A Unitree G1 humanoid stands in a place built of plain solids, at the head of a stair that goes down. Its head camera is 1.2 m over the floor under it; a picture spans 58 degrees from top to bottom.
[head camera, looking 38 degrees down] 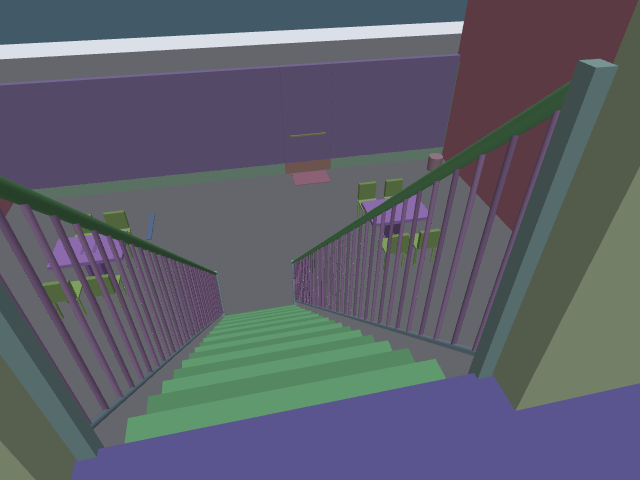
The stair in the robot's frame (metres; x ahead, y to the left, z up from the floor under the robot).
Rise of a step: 0.21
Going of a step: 0.22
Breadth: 1.15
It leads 12 degrees to the left of straight ahead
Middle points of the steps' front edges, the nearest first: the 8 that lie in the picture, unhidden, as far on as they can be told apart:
0.72 0.06 0.00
0.93 0.11 -0.21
1.14 0.15 -0.42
1.35 0.20 -0.62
1.57 0.25 -0.83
1.78 0.29 -1.04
1.99 0.34 -1.25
2.21 0.39 -1.46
